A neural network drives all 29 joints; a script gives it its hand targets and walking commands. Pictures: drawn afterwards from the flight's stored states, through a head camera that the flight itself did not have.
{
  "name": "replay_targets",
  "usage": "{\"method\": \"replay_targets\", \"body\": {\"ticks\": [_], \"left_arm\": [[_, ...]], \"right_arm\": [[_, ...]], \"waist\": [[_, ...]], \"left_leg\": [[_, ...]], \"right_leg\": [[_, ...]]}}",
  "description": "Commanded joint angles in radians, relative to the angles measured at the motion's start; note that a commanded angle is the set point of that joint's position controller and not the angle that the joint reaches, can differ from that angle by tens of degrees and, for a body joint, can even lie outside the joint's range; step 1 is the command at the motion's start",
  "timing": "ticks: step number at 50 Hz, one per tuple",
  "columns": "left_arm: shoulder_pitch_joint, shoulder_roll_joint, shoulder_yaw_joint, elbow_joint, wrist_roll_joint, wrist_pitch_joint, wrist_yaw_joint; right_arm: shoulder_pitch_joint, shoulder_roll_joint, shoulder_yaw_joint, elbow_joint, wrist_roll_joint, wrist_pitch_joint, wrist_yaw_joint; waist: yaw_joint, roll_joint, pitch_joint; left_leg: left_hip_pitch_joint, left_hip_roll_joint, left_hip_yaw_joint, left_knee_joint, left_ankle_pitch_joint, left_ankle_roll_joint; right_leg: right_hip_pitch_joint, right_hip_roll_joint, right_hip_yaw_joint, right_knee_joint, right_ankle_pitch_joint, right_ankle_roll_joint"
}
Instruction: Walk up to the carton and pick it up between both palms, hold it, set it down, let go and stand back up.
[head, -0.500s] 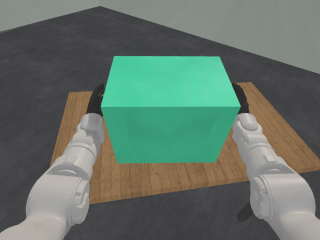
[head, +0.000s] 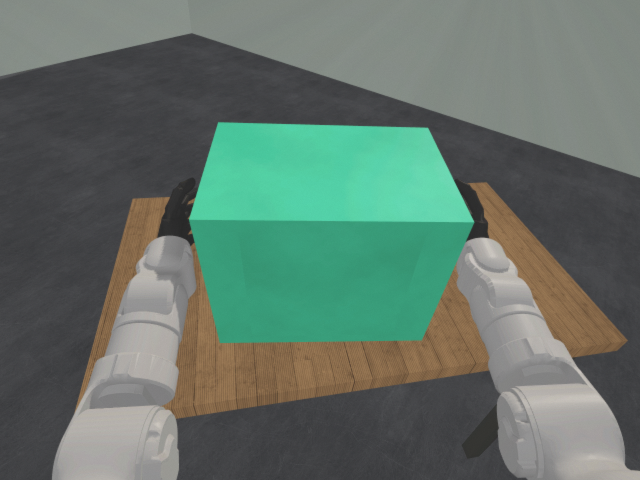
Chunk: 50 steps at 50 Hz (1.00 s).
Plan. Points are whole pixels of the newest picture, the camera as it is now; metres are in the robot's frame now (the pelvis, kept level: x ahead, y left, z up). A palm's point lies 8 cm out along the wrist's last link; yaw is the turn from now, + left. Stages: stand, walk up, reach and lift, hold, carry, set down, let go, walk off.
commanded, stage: reach and lift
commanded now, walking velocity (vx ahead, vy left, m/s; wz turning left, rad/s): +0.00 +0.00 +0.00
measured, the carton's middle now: (323, 235) +0.43 -0.02 +0.12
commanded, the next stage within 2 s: hold in 1.54 s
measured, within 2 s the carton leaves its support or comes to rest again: neither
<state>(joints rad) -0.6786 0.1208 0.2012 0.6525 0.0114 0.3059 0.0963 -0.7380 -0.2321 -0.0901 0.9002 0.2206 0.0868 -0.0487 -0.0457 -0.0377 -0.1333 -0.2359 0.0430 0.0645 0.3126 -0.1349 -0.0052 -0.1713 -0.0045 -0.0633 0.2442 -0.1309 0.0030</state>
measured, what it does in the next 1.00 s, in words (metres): stands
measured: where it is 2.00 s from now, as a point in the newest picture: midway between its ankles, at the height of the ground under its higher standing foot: outside the picture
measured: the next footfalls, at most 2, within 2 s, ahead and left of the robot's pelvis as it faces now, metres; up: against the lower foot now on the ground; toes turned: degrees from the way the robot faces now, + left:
none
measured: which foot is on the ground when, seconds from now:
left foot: down 0.00-1.00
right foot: down 0.00-1.00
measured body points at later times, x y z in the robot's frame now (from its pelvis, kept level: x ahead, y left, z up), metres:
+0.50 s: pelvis +0.00 +0.00 +0.00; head -0.05 +0.02 +0.45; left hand +0.38 +0.19 +0.17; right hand +0.38 -0.19 +0.17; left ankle +0.01 +0.12 -0.75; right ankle -0.01 -0.12 -0.75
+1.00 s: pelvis -0.02 +0.00 +0.00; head -0.07 +0.01 +0.45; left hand +0.36 +0.20 +0.19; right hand +0.37 -0.18 +0.19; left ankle +0.01 +0.12 -0.75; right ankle -0.01 -0.12 -0.75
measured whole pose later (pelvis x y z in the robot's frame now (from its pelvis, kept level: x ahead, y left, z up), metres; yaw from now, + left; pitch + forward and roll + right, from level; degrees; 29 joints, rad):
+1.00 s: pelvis -0.02 +0.00 +0.00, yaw +1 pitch -3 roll +0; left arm -0.64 0.10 0.34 0.31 0.16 0.64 -0.02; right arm -0.70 -0.15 -0.12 0.63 0.17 0.35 -0.10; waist -0.06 -0.03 -0.08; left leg -0.13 0.03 0.05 0.29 -0.10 0.00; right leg -0.08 -0.01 -0.08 0.26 -0.13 0.00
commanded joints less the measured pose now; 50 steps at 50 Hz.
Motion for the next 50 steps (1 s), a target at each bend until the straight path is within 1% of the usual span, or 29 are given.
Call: {"method": "replay_targets", "body": {"ticks": [1,5,10,12,15,22,26,28,29,30,31,32,35,37,42,47,50], "left_arm": [[-0.845,-0.639,-0.429,-0.398,-0.073,-0.018,-0.156],[-0.796,-0.61,-0.413,-0.429,-0.063,0.045,-0.181],[-0.762,-0.595,-0.42,-0.488,-0.06,0.107,-0.205],[-0.731,-0.587,-0.417,-0.504,-0.056,0.131,-0.214],[-0.712,-0.575,-0.414,-0.529,-0.047,0.161,-0.228],[-0.68,-0.567,-0.443,-0.622,-0.048,0.221,-0.234],[-0.692,-0.561,-0.441,-0.642,-0.048,0.244,-0.234],[-0.699,-0.557,-0.435,-0.634,-0.044,0.254,-0.232],[-0.585,-0.591,-0.442,-0.713,-0.023,0.261,-0.228],[-0.595,-0.566,-0.449,-0.733,-0.024,0.268,-0.229],[-0.601,-0.541,-0.435,-0.72,-0.019,0.275,-0.234],[-0.608,-0.533,-0.421,-0.7,-0.014,0.28,-0.24],[-0.633,-0.53,-0.39,-0.635,0.006,0.291,-0.255],[-0.665,-0.541,-0.395,-0.612,0.0,0.289,-0.256],[-0.738,-0.566,-0.414,-0.577,-0.039,0.267,-0.248],[-0.738,-0.557,-0.379,-0.515,-0.027,0.264,-0.255],[-0.733,-0.555,-0.368,-0.511,-0.018,0.266,-0.261]], "right_arm": [[-0.818,0.686,0.333,-0.438,0.04,0.003,0.106],[-0.799,0.681,0.343,-0.484,0.053,0.048,0.086],[-0.781,0.671,0.346,-0.547,0.068,0.09,0.068],[-0.768,0.663,0.354,-0.575,0.075,0.107,0.062],[-0.75,0.655,0.352,-0.597,0.08,0.132,0.055],[-0.732,0.646,0.376,-0.676,0.109,0.179,0.051],[-0.75,0.647,0.377,-0.697,0.114,0.198,0.059],[-0.757,0.649,0.37,-0.684,0.113,0.207,0.063],[-0.692,0.656,0.437,-0.752,0.155,0.19,0.064],[-0.694,0.629,0.448,-0.777,0.169,0.192,0.055],[-0.708,0.632,0.451,-0.781,0.171,0.198,0.05],[-0.714,0.622,0.434,-0.764,0.161,0.204,0.05],[-0.726,0.63,0.379,-0.689,0.108,0.212,0.062],[-0.759,0.648,0.354,-0.68,0.083,0.205,0.073],[-0.832,0.684,0.337,-0.684,0.06,0.189,0.078],[-0.836,0.683,0.318,-0.62,0.038,0.191,0.072],[-0.836,0.681,0.325,-0.611,0.05,0.191,0.064]], "waist": [[-0.005,0.039,-0.505],[-0.006,0.029,-0.46],[-0.026,0.044,-0.438],[-0.03,0.042,-0.426],[-0.041,0.048,-0.396],[-0.053,0.07,-0.386],[-0.044,0.068,-0.368],[-0.038,0.072,-0.354],[-0.001,0.111,-0.406],[-0.011,0.107,-0.426],[-0.013,0.099,-0.407],[-0.02,0.084,-0.373],[-0.015,0.057,-0.27],[-0.013,0.055,-0.27],[-0.023,0.046,-0.361],[-0.026,0.033,-0.348],[-0.029,0.037,-0.354]], "left_leg": [[0.316,-0.084,-0.077,0.034,0.318,-0.013],[0.3,-0.089,-0.075,0.021,0.292,-0.006],[0.317,-0.09,-0.076,0.022,0.299,-0.012],[0.323,-0.091,-0.076,0.024,0.31,-0.013],[0.321,-0.091,-0.075,0.017,0.295,-0.014],[0.353,-0.085,-0.078,0.022,0.305,-0.022],[0.343,-0.081,-0.075,0.01,0.259,-0.016],[0.338,-0.079,-0.073,0.004,0.231,-0.011],[0.389,-0.077,-0.067,0.037,0.365,-0.035],[0.406,-0.081,-0.07,0.052,0.394,-0.042],[0.395,-0.082,-0.066,0.051,0.399,-0.04],[0.38,-0.082,-0.063,0.038,0.361,-0.036],[0.304,-0.077,-0.05,-0.026,0.158,-0.011],[0.288,-0.072,-0.046,-0.043,0.093,-0.002],[0.307,-0.073,-0.047,-0.03,0.097,0.012],[0.292,-0.075,-0.046,-0.036,0.087,0.019],[0.301,-0.078,-0.048,-0.025,0.133,0.013]], "right_leg": [[0.112,0.06,0.041,0.022,0.33,0.037],[0.144,0.059,0.042,0.023,0.332,0.047],[0.157,0.061,0.036,0.022,0.336,0.047],[0.165,0.063,0.034,0.021,0.347,0.048],[0.166,0.064,0.028,0.017,0.328,0.047],[0.148,0.07,0.018,0.011,0.293,0.037],[0.126,0.069,0.016,0.003,0.228,0.032],[0.112,0.066,0.017,0.0,0.197,0.028],[0.161,0.067,0.012,0.02,0.304,0.02],[0.167,0.072,0.012,0.018,0.321,0.026],[0.16,0.072,0.009,0.017,0.319,0.029],[0.143,0.069,0.008,0.01,0.287,0.032],[0.098,0.049,0.011,-0.023,0.116,0.026],[0.084,0.044,0.009,-0.029,0.061,0.022],[0.094,0.042,0.011,-0.019,0.077,0.023],[0.116,0.037,0.015,-0.019,0.073,0.028],[0.144,0.039,0.016,-0.013,0.116,0.032]]}}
